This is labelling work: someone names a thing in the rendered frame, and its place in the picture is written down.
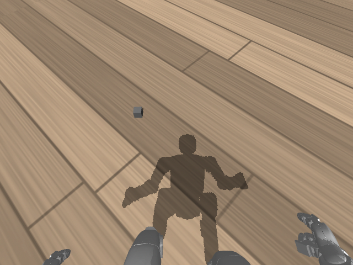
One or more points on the cube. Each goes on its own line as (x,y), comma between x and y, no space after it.
(137,112)

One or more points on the right robot hand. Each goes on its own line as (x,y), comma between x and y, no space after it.
(307,243)

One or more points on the right robot arm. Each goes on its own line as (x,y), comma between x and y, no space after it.
(333,255)

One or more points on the left robot hand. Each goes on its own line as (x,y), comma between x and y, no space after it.
(57,257)

